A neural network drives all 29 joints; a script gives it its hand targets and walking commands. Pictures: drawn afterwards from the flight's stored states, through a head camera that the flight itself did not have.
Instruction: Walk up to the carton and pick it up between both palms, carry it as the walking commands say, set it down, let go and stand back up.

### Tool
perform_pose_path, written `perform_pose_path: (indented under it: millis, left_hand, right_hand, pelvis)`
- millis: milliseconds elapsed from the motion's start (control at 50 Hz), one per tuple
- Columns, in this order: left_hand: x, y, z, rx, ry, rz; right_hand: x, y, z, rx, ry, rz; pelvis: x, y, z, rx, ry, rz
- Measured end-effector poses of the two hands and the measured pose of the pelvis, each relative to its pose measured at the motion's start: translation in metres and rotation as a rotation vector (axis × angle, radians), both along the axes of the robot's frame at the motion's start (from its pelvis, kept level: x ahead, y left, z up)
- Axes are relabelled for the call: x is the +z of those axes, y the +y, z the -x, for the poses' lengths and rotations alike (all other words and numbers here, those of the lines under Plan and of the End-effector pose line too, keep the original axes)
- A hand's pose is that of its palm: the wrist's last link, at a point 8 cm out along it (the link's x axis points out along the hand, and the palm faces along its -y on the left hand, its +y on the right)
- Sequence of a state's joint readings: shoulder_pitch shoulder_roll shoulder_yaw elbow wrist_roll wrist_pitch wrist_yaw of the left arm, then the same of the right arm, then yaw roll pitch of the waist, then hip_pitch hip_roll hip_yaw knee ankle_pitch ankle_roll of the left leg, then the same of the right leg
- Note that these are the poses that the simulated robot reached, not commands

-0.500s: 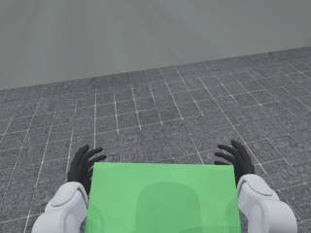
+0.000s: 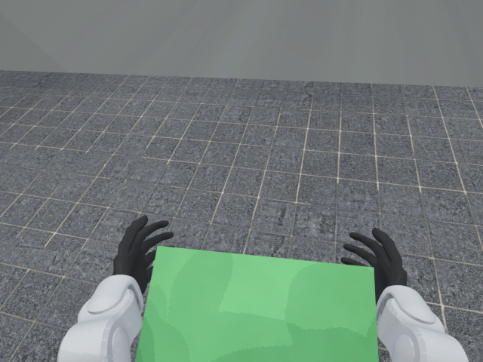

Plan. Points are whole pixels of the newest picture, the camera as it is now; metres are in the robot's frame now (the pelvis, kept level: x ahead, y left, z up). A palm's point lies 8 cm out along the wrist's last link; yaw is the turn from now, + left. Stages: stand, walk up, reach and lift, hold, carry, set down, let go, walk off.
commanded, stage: carry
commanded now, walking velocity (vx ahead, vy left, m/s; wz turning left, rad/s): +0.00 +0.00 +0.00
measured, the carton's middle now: (254, 313) +0.22 -0.01 -0.01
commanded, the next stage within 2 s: none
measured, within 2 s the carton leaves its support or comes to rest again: neither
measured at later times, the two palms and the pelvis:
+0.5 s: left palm out of the picture +0.19 +0.40 +0.07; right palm (203, 302) +0.22 +0.06 +0.05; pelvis -0.02 +0.19 -0.01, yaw +7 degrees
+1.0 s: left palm out of the picture +0.12 +0.46 +0.09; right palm (145, 317) +0.19 +0.13 +0.08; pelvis -0.07 +0.24 +0.02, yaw +10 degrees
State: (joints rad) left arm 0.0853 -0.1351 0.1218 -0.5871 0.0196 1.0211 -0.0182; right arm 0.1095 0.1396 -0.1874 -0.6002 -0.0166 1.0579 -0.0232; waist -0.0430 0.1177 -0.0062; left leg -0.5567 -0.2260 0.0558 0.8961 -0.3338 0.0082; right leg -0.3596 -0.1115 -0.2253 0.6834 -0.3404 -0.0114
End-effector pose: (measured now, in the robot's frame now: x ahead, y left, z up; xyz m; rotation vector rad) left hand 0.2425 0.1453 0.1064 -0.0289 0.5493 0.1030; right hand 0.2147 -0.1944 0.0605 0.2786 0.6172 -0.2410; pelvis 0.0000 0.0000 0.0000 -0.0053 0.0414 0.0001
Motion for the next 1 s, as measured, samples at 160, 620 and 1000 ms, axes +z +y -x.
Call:
perform_pose_path:
  millis: [160, 620, 1000]
  left_hand:
    - [0.007, 0.125, 0.048, 0.266, -0.086, 0.108]
    - [-0.025, 0.257, 0.057, 0.125, 0.012, 0.079]
    - [-0.017, 0.316, 0.123, 0.250, 0.065, 0.068]
  right_hand:
    - [0.063, 0.128, -0.054, 0.312, -0.107, 0.188]
    - [-0.002, 0.255, 0.013, 0.196, 0.066, 0.132]
    - [0.024, 0.320, 0.022, 0.346, 0.075, 0.172]
  pelvis:
    - [0.004, 0.062, -0.016, 0.134, -0.031, -0.048]
    - [-0.002, 0.215, 0.036, 0.087, -0.008, -0.020]
    - [0.019, 0.242, 0.067, 0.170, -0.036, 0.033]
